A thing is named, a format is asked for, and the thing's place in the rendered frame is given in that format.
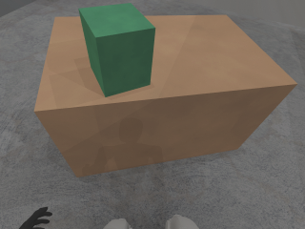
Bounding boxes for robot right thigh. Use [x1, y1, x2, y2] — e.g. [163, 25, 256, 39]
[165, 216, 199, 229]

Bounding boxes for robot thigh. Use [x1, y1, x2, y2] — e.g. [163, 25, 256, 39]
[165, 216, 199, 229]
[103, 219, 132, 229]

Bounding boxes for robot left thigh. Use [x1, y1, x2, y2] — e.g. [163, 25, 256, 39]
[103, 219, 132, 229]

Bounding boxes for pedestal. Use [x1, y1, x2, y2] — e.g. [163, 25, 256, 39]
[34, 14, 297, 177]

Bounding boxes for carton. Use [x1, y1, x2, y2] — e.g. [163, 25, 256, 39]
[78, 3, 156, 97]

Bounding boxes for left robot hand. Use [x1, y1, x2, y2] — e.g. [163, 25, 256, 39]
[19, 206, 52, 229]

